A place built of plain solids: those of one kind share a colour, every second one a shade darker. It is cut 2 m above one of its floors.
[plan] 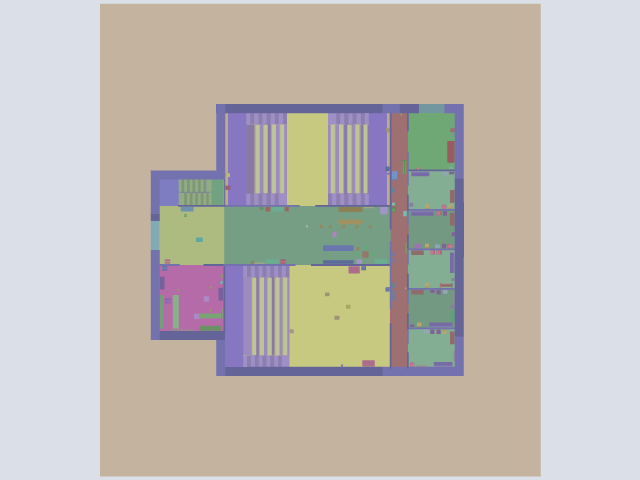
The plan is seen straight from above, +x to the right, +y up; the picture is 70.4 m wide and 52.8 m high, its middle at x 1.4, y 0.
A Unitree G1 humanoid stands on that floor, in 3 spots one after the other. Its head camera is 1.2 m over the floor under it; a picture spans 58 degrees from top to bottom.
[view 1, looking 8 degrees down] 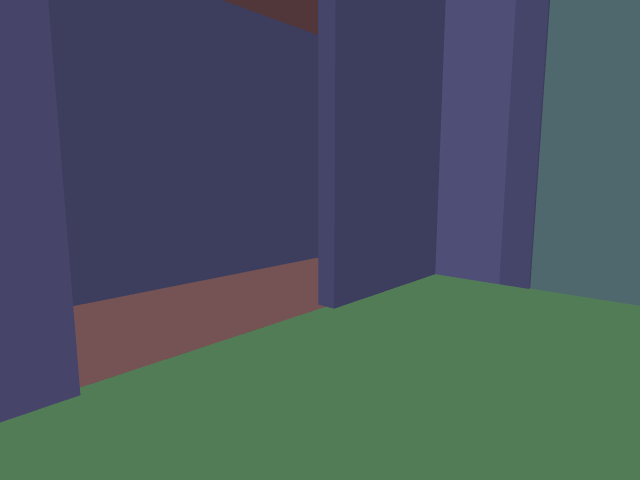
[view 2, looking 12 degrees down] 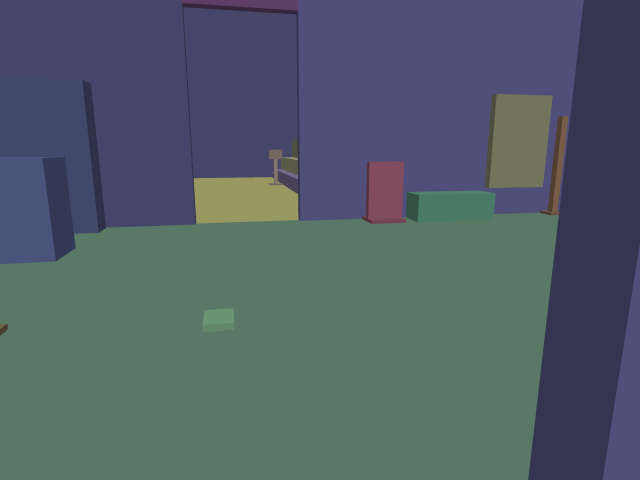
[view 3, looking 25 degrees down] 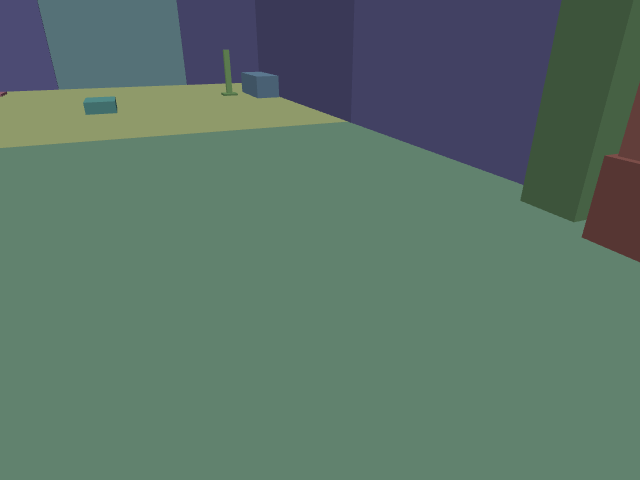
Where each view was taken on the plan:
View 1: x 13.70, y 8.95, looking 132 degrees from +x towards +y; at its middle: wall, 4.08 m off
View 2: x -0.12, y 4.46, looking -102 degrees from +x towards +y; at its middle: floor_foyer_through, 5.78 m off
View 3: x -2.85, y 0.50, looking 157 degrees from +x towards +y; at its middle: floor_foyer_through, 2.84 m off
